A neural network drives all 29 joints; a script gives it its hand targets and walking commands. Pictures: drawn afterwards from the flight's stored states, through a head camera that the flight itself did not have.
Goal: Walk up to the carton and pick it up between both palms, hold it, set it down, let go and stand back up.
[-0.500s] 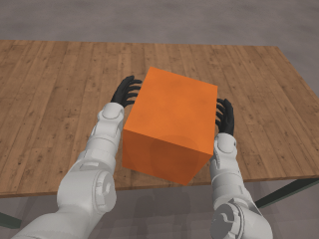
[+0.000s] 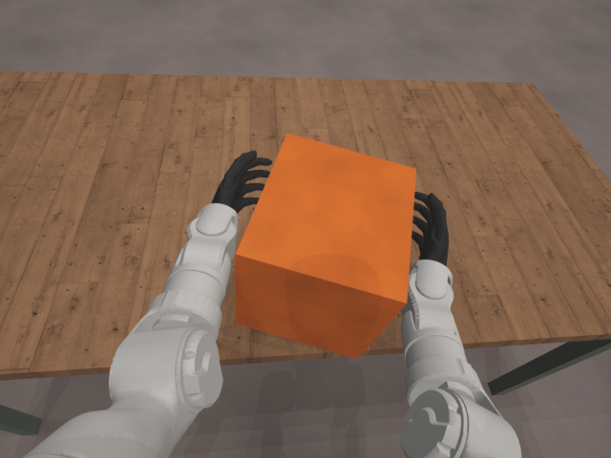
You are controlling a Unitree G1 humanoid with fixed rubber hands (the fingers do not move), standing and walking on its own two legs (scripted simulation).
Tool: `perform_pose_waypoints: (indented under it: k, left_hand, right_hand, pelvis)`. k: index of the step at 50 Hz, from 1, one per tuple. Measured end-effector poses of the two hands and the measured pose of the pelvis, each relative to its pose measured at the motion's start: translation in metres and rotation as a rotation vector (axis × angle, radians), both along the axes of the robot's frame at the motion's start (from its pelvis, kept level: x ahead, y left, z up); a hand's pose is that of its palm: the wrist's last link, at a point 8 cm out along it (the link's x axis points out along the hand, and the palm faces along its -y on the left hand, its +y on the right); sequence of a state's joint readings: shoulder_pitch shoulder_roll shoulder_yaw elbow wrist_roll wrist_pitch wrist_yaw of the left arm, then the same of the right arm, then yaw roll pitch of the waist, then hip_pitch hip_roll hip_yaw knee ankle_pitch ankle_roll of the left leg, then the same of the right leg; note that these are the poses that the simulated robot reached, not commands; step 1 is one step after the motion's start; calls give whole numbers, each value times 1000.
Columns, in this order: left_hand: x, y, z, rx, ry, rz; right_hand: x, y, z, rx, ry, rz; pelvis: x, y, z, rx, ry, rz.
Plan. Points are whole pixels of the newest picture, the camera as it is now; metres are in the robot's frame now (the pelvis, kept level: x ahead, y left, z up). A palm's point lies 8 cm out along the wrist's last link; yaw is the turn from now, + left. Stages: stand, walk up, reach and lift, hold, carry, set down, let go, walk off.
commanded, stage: set down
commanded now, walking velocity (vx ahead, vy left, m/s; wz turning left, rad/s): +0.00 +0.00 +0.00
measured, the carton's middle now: (323, 248) +0.39 -0.05 +0.01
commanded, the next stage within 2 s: none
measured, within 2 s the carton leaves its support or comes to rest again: rests again in 0.28 s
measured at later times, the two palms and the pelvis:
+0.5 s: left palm (228, 207) +0.43 +0.09 +0.06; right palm (428, 255) +0.34 -0.19 +0.05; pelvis +0.00 +0.00 +0.00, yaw +0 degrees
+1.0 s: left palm (226, 216) +0.43 +0.09 +0.04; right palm (422, 261) +0.34 -0.19 +0.03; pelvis +0.00 +0.00 +0.00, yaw +0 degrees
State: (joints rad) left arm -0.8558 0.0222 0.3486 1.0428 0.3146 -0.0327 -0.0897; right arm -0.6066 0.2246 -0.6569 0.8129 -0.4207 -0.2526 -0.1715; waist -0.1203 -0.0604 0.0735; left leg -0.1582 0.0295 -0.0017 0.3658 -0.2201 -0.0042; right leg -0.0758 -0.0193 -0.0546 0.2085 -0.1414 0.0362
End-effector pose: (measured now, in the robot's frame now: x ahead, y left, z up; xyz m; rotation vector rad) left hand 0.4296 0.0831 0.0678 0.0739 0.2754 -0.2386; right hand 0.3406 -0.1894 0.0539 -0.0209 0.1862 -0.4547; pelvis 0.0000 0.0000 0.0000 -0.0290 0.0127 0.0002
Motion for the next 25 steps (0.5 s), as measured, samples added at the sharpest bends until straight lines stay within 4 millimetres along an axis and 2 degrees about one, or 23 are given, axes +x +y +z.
perform_pose_waypoints:
  k: [25]
  left_hand:
    - [0, 2, -8, 8, -12, -4]
  right_hand:
    - [1, 1, -5, -13, -12, 3]
  pelvis:
    - [2, 1, 0, 0, 5, -2]
